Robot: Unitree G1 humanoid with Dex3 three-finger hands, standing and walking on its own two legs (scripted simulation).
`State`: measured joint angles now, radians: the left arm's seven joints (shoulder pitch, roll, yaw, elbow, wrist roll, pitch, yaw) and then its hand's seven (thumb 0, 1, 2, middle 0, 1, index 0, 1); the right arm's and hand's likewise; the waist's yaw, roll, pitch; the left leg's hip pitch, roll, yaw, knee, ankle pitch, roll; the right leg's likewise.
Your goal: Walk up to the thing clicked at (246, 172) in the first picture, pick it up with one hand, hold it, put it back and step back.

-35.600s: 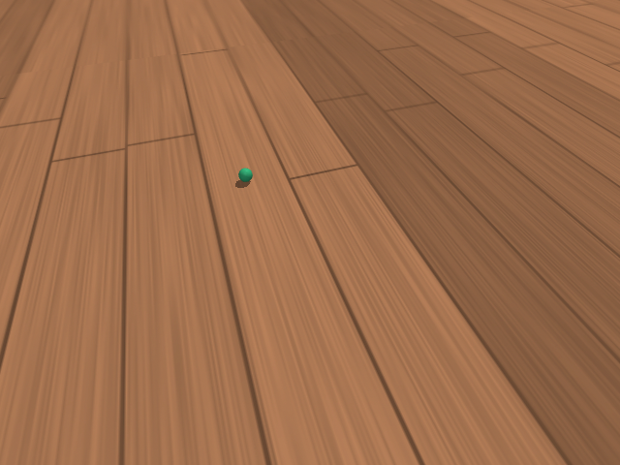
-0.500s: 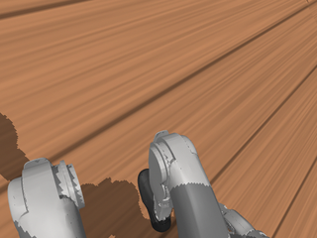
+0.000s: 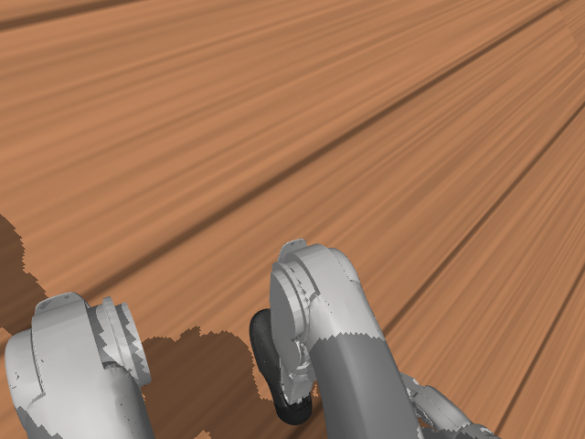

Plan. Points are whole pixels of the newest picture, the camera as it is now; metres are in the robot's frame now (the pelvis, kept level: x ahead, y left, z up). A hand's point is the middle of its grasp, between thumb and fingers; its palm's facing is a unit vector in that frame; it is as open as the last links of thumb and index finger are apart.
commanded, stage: open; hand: left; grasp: from above
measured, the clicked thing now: out of the picture +0.43 +0.39 -0.26
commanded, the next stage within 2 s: withdraw in 0.50 s
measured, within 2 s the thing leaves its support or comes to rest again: neither
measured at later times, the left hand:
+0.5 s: hand out of the picture +0.40 +0.39 -0.23, palm faces -0.41 -0.20 -0.89, open 14.0 cm
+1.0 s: hand out of the picture +0.42 +0.42 -0.11, palm faces -0.31 -0.07 -0.95, open 14.0 cm
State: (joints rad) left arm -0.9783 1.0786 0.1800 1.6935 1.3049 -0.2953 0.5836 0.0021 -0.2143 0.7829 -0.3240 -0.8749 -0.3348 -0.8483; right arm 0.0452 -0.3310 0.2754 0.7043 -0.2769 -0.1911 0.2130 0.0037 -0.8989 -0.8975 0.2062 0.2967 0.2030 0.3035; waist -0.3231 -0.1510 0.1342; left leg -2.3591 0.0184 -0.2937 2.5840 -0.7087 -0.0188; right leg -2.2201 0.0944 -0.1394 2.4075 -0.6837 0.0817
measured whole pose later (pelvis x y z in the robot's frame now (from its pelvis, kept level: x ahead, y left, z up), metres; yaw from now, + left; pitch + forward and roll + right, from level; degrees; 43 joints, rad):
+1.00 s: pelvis +0.00 +0.00 +0.02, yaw +3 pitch +31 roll -13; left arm -0.86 0.91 0.14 1.31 1.22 -0.19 0.38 0.00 -0.50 0.99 -0.09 -1.01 -0.09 -1.00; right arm 0.10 -0.30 0.14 0.72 -0.18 -0.11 0.23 0.01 -0.91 -0.90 0.21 0.30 0.20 0.30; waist -0.21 -0.02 -0.05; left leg -2.35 0.01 -0.23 2.48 -0.70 -0.01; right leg -2.21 0.06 -0.10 2.35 -0.70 0.07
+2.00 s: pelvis +0.00 -0.01 +0.11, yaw +8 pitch +35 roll -8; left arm -0.56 0.69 0.15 0.81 0.72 -0.04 0.01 0.00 0.19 0.90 -0.24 -0.53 -0.22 -0.54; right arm 0.21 -0.26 0.04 0.68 -0.05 0.01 0.10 0.01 -0.90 -0.90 0.21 0.30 0.20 0.30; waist -0.12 0.03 -0.13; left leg -2.14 0.03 -0.13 2.18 -0.67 -0.01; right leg -2.04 0.02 -0.04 2.11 -0.68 0.07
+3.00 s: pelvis +0.07 +0.01 +0.42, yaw +16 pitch +11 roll -3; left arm 0.52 0.22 0.04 -0.15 -0.07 0.47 0.04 0.01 0.90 0.90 -0.21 -0.30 -0.20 -0.30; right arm 0.32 -0.22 0.03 0.52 0.02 -0.21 -0.20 0.02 -0.90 -0.90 0.21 0.30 0.20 0.30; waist -0.06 0.06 -0.19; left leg -0.74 0.04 -0.07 1.02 -0.47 -0.02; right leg -0.66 -0.01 -0.04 0.94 -0.47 0.03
